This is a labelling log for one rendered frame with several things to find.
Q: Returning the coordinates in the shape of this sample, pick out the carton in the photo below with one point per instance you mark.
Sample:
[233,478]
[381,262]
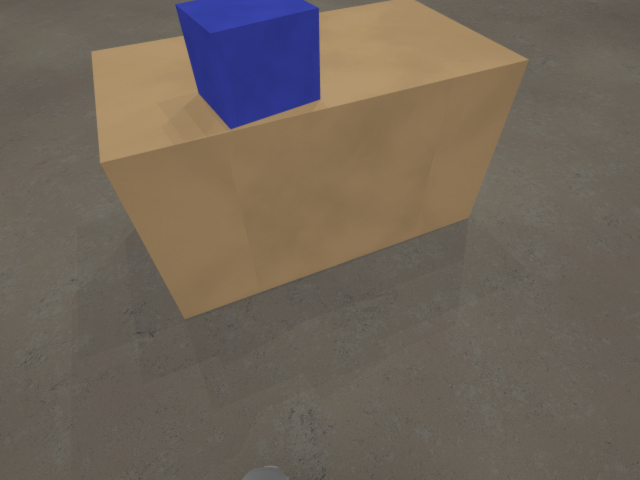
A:
[252,59]

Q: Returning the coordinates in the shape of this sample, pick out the pedestal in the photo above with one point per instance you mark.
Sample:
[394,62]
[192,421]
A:
[412,105]

